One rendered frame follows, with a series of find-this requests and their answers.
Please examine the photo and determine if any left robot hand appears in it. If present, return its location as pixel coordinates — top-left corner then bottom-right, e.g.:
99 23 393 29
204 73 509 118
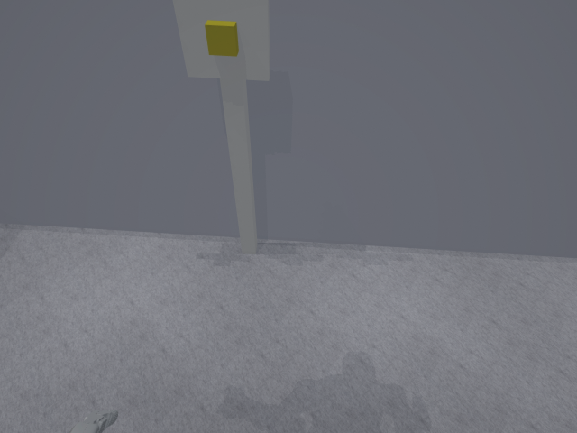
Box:
69 410 118 433

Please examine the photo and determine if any button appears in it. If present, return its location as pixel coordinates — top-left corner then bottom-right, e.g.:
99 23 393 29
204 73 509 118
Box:
205 20 239 57

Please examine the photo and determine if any panel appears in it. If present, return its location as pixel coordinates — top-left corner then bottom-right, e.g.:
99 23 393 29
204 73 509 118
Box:
173 0 270 254

